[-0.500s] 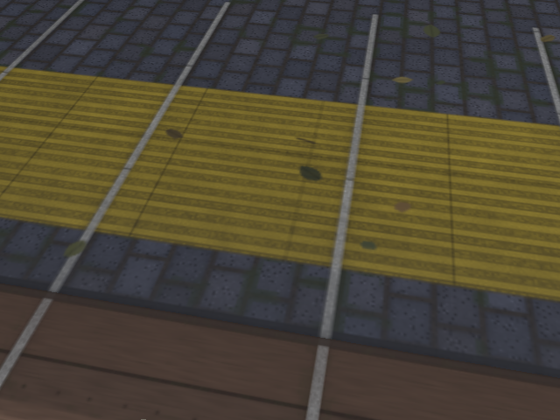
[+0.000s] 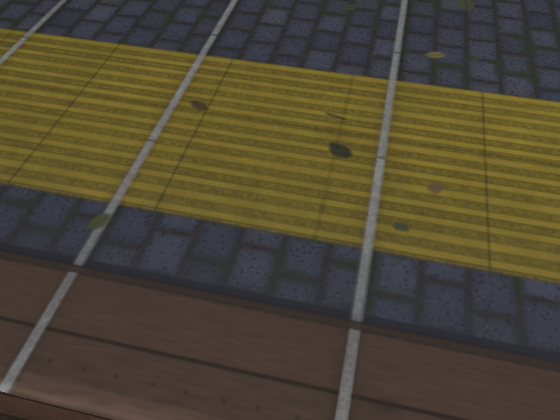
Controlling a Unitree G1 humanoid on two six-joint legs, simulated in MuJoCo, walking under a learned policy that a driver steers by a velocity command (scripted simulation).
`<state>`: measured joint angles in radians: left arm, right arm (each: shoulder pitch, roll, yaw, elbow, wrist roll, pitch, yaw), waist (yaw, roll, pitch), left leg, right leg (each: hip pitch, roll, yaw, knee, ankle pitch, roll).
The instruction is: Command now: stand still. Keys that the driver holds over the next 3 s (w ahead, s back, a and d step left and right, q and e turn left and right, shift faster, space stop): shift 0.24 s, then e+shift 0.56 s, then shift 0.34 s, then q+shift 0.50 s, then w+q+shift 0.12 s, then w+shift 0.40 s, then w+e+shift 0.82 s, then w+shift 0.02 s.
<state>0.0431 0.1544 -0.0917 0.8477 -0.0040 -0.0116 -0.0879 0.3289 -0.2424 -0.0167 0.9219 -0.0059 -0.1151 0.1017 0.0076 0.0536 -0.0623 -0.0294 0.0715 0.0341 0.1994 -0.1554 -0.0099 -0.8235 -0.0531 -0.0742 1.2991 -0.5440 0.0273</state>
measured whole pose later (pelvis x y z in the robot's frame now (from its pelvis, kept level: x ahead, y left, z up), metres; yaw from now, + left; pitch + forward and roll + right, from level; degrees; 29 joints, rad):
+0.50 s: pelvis -0.01 -0.05 -0.02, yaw -5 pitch +7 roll -1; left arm 0.20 0.19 -0.04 0.77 0.03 0.01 -0.08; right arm 0.31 -0.27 -0.05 0.85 -0.07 -0.08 -0.01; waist 0.00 0.04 -0.14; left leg -0.07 0.16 0.27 0.24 -0.26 -0.01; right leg -0.95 -0.06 -0.05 1.50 -0.70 -0.02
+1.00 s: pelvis +0.07 -0.12 +0.11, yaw -27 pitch +5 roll +3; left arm 0.28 0.22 -0.02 0.68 0.03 -0.12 -0.02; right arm 0.12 -0.26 -0.02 0.61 -0.03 -0.03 -0.05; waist 0.04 -0.04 -0.08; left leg -0.92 -0.03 -0.03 1.81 -0.29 -0.14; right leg -0.40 0.16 0.26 0.64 -0.29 -0.09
